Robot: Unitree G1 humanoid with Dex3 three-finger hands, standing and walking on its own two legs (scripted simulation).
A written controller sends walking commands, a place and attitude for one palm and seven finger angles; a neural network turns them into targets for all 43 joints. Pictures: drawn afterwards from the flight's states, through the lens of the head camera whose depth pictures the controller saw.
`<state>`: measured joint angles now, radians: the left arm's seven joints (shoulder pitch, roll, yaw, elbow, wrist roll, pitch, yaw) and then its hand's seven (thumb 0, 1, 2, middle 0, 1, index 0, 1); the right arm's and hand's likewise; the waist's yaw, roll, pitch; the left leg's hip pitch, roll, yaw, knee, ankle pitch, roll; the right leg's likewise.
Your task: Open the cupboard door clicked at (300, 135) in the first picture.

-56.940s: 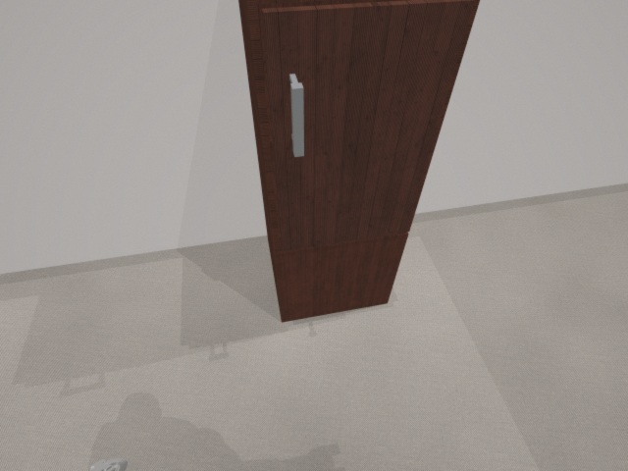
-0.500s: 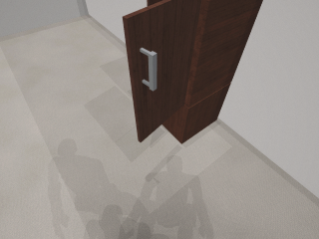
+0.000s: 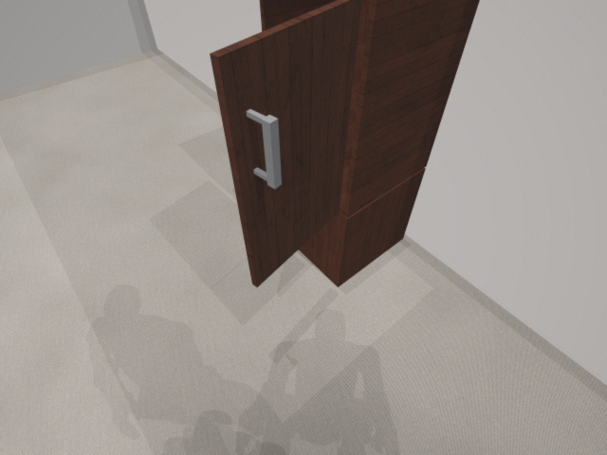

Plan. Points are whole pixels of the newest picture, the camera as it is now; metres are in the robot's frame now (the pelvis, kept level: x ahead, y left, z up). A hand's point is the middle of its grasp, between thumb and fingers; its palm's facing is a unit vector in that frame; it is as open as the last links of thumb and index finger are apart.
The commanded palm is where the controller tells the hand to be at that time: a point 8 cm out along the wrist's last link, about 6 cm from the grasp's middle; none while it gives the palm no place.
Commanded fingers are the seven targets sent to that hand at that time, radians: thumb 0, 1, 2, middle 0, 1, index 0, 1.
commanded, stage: let the arm hang, fingers relaxed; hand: left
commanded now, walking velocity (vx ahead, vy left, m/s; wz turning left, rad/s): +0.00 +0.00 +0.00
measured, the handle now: (264, 150) +0.58 +0.10 +0.08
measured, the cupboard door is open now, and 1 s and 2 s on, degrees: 100 100 100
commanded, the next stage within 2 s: look to check the result in 0.04 s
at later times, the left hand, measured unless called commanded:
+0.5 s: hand out of the picture +0.00 +0.16 -0.17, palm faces +0.05 -0.98 -0.19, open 7.3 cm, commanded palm none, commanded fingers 0.00 0.90 0.90 -0.20 -0.30 -0.20 -0.30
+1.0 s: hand out of the picture +0.03 +0.17 -0.17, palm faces +0.03 -0.97 -0.22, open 7.3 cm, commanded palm none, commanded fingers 0.00 0.90 0.90 -0.20 -0.30 -0.20 -0.30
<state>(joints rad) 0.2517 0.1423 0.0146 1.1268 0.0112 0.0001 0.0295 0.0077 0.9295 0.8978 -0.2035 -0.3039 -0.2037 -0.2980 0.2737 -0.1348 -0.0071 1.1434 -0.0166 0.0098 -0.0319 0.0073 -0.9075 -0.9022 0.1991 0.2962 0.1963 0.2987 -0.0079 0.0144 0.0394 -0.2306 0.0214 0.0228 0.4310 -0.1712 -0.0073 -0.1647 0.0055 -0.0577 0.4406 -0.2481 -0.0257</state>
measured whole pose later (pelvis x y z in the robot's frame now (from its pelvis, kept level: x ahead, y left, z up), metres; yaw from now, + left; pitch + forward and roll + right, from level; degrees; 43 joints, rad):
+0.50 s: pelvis +0.02 -0.01 +0.00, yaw +0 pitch -2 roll +0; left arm 0.29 0.14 0.01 1.15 0.01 -0.01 0.03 0.00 0.91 0.90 -0.20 -0.30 -0.20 -0.30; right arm 0.25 -0.15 -0.01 1.15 -0.01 0.01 -0.04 0.01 -0.91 -0.90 0.20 0.30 0.20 0.30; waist 0.00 0.01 0.05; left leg -0.20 0.03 0.01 0.41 -0.18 -0.02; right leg -0.12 0.02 -0.07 0.40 -0.25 -0.04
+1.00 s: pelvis +0.03 -0.01 +0.00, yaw +0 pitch -2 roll +0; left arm 0.25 0.17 0.01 1.14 0.01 -0.02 0.02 0.00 0.91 0.90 -0.20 -0.30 -0.20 -0.30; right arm 0.22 -0.17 -0.01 1.15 -0.01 0.01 -0.03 0.01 -0.90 -0.90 0.20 0.30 0.20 0.30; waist 0.00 0.01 0.05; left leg -0.17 0.04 0.02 0.39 -0.19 -0.03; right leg -0.10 0.02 -0.06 0.37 -0.25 -0.04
